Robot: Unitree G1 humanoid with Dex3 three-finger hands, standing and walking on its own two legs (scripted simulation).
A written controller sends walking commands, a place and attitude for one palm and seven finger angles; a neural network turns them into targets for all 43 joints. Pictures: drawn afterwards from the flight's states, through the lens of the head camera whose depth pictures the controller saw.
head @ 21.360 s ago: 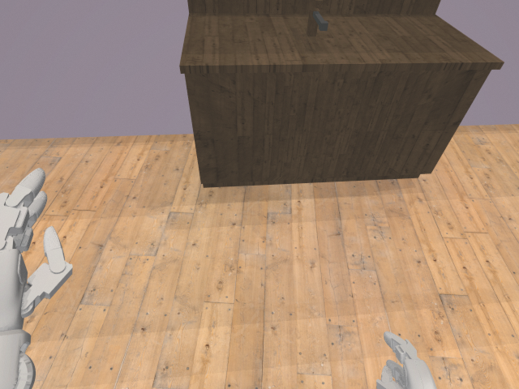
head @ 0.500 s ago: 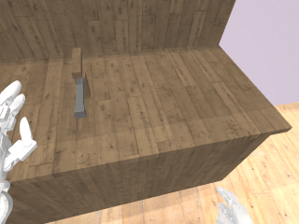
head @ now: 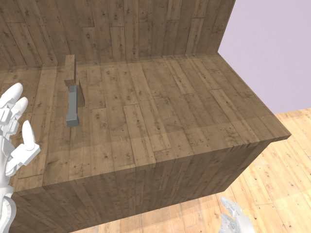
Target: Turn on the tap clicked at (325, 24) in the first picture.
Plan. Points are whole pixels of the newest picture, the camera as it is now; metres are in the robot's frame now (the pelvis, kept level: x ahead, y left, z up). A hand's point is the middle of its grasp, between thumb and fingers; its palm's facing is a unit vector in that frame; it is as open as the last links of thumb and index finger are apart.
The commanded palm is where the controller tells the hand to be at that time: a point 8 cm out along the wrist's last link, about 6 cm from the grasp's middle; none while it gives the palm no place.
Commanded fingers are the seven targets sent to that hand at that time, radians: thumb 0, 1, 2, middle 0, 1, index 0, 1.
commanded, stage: shuffle to correct the standing spot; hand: left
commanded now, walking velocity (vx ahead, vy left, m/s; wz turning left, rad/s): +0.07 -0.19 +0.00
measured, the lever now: (72, 120) +0.38 +0.28 +0.06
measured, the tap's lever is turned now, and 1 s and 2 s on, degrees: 0 0 0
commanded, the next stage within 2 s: come to a stop and stand still in 0.50 s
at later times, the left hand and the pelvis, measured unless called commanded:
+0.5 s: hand (65, 147) +0.23 +0.20 +0.17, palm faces +0.34 -0.89 -0.29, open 7.5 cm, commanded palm +0.17 +0.24 +0.18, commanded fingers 0.00 0.90 0.90 -0.20 -0.30 -0.20 -0.30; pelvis +0.01 -0.04 +0.00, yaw +0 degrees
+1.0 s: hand (52, 135) +0.24 +0.22 +0.19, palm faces +0.40 -0.85 -0.33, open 7.5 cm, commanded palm +0.17 +0.25 +0.18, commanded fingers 0.00 0.90 0.90 -0.20 -0.30 -0.20 -0.30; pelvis +0.00 -0.02 +0.00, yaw -3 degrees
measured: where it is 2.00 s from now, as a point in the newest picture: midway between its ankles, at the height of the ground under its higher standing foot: outside the picture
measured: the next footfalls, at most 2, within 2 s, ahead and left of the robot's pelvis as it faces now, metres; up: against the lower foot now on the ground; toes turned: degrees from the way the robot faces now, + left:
none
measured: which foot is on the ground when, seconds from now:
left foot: down 0.00-1.00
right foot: down 0.00-1.00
